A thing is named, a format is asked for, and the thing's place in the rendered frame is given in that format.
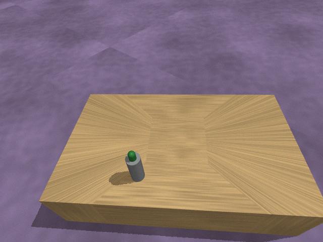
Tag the bottle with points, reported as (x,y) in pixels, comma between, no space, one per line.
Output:
(135,166)

